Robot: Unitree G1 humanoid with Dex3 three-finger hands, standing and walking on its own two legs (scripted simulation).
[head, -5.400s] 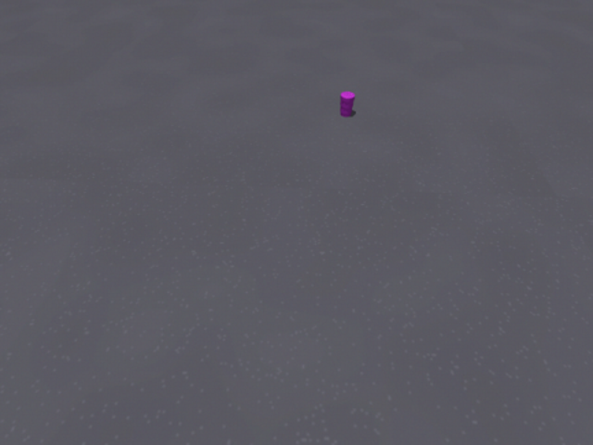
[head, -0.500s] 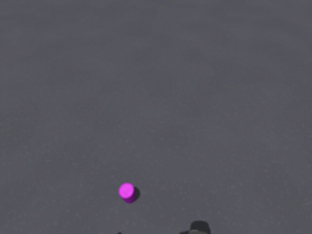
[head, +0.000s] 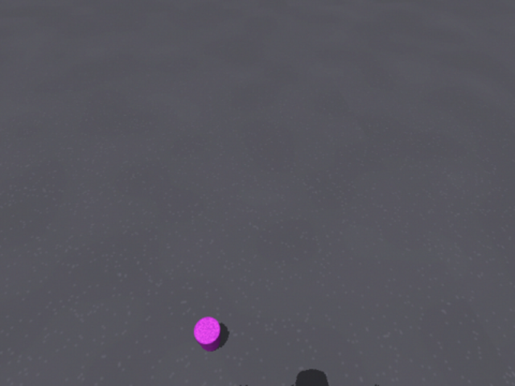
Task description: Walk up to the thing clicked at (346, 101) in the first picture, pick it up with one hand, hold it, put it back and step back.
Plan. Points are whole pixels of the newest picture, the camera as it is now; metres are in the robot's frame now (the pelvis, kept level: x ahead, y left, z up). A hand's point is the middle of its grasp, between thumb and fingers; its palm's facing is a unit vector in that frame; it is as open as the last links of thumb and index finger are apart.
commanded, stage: walk up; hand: left
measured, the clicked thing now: (209, 336) +0.39 +0.18 -0.69
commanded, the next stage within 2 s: stand in 1.02 s
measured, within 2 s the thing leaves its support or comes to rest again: neither
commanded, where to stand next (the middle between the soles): +0.05 -0.01 m, yaw +0 degrees
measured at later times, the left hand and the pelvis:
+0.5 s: hand out of the picture +0.09 +0.26 -0.13, palm faces +0.00 -0.94 -0.34, open 7.4 cm; pelvis +0.01 +0.00 +0.02, yaw +0 degrees
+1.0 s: hand out of the picture +0.09 +0.25 -0.14, palm faces +0.01 -0.95 -0.33, open 7.4 cm; pelvis +0.02 +0.00 +0.02, yaw +1 degrees
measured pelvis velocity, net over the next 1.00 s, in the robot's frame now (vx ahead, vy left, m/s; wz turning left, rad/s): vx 0.02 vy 0.00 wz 0.02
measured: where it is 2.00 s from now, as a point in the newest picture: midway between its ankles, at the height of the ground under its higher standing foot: outside the picture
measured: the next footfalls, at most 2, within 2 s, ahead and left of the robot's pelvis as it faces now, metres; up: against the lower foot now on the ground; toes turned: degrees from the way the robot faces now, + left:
none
